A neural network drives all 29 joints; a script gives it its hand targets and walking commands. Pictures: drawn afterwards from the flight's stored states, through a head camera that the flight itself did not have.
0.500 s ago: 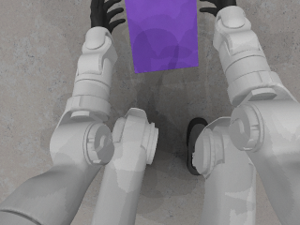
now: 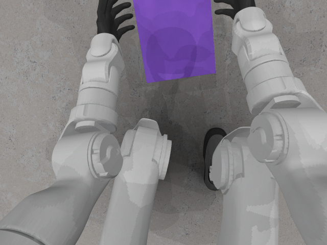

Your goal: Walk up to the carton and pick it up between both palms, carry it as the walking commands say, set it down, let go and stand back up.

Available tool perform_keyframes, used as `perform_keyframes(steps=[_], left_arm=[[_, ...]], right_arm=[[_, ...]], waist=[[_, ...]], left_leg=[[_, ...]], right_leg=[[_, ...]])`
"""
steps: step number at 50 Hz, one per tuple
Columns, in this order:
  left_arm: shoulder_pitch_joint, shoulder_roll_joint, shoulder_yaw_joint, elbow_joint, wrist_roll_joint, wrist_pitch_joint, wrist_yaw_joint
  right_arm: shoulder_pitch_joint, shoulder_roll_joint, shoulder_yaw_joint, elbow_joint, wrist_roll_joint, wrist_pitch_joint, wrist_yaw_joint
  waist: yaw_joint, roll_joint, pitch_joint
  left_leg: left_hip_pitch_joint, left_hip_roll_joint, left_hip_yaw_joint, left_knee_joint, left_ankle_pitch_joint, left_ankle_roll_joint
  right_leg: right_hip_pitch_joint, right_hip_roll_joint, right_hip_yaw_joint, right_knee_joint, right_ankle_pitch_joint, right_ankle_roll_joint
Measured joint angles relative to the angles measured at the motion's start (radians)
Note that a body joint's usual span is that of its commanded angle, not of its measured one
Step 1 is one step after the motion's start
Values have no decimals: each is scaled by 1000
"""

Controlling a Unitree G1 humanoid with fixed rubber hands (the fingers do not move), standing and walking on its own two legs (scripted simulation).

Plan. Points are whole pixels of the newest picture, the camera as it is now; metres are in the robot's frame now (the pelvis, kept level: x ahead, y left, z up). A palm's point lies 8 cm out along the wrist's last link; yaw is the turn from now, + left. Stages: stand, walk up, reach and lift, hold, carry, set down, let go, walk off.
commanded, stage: set down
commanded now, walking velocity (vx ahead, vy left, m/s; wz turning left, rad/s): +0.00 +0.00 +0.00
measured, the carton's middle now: (173, 16) +0.55 +0.02 -0.29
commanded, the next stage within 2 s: none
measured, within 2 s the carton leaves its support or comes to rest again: rests again in 0.04 s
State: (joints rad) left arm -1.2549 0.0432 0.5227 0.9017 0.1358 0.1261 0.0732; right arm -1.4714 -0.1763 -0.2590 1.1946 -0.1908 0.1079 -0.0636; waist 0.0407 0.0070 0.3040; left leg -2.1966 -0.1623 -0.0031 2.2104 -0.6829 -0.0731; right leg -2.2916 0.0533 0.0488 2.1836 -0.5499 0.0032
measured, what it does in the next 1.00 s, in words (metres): stands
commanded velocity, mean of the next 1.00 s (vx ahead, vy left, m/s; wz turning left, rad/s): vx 0.00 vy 0.00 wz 0.00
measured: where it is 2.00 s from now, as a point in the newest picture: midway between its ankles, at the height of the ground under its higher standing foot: (178, 169)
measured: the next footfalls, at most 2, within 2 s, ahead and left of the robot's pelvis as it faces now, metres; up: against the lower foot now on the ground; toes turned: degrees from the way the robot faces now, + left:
none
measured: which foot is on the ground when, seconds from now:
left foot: down 0.00-1.00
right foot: down 0.00-1.00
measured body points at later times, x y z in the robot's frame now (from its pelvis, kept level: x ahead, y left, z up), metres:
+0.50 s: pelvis +0.00 +0.00 +0.00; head +0.36 -0.03 +0.25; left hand +0.50 +0.14 -0.20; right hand +0.54 -0.12 -0.20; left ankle +0.09 +0.12 -0.34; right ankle +0.11 -0.12 -0.34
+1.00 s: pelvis +0.00 +0.00 -0.01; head +0.36 -0.03 +0.25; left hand +0.50 +0.15 -0.20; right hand +0.54 -0.12 -0.20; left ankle +0.09 +0.12 -0.34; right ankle +0.11 -0.12 -0.34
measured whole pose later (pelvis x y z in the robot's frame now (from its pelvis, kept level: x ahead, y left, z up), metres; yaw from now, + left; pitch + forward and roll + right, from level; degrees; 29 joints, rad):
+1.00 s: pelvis +0.00 +0.00 -0.01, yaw +0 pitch +34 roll +3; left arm -1.30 0.06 0.53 1.00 0.16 0.08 0.02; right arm -1.50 -0.23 -0.26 1.26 -0.19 0.08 -0.01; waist 0.05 0.01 0.37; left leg -2.17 -0.16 -0.01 2.24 -0.68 -0.08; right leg -2.27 0.05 0.04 2.21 -0.55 0.00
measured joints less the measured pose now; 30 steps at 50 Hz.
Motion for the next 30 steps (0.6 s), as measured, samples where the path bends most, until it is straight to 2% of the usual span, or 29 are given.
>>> perform_keyframes(steps=[10,30], left_arm=[[7,0,-33,12,-21,-12,-1],[-21,15,-4,56,6,-23,-39]], right_arm=[[-2,-22,30,24,34,-12,4],[-24,-35,16,46,7,-10,32]], waist=[[3,-6,20],[4,2,48]], left_leg=[[9,3,-2,2,-2,-1],[21,-1,-3,20,-2,-7]], right_leg=[[7,2,-3,0,1,-1],[17,-3,-6,22,1,-9]])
